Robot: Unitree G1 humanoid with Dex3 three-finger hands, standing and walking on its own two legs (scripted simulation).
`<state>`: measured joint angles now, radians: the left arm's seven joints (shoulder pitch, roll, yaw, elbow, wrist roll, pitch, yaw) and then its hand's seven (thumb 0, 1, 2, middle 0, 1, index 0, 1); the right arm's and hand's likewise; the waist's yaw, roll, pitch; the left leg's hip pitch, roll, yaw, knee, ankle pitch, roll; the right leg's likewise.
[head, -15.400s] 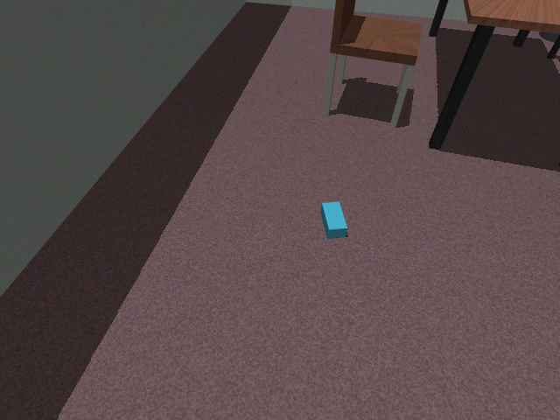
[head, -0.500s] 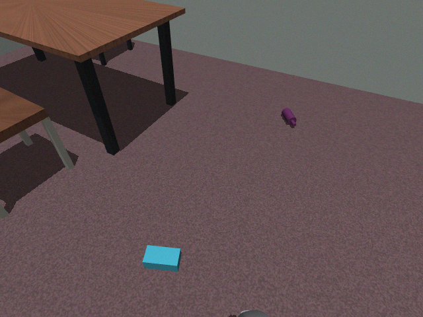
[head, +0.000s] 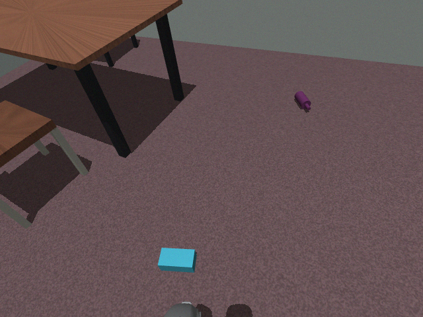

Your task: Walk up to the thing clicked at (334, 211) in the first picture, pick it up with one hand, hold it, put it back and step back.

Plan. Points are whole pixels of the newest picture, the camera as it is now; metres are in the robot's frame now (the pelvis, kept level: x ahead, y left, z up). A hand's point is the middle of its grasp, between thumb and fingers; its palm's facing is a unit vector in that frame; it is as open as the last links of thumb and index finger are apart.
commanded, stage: walk up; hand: left
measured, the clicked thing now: (177, 260) +0.52 +0.26 -0.74
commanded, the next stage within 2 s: none
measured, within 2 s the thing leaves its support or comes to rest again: neither
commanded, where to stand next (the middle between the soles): +0.14 +0.03 m, yaw +0 degrees
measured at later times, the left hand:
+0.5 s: hand out of the picture +0.05 +0.29 -0.20, palm faces -0.11 -0.94 -0.33, open 7.4 cm
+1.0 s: hand out of the picture +0.00 +0.35 -0.15, palm faces +0.00 -0.91 -0.42, open 7.4 cm
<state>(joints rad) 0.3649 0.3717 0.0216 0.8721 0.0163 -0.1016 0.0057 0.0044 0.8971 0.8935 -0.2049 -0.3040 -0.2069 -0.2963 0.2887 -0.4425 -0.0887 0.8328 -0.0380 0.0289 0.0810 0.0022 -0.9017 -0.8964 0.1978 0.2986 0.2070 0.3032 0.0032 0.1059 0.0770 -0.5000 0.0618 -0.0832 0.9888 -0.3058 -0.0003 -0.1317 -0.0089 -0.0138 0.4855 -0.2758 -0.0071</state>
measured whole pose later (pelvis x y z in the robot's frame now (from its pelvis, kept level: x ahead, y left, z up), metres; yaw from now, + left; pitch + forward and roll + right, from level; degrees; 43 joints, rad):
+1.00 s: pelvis +0.02 +0.05 -0.02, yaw +1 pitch -3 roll +1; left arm 0.43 0.43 0.07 0.88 0.02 -0.02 -0.02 0.01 0.90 0.89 -0.20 -0.30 -0.20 -0.30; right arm 0.26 -0.39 -0.07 0.88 -0.02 -0.03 0.06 0.01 -0.90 -0.90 0.20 0.30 0.21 0.30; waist 0.04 -0.02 0.13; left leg -0.33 -0.02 0.04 0.65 -0.26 0.02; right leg -0.12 -0.13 -0.02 0.80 -0.49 0.00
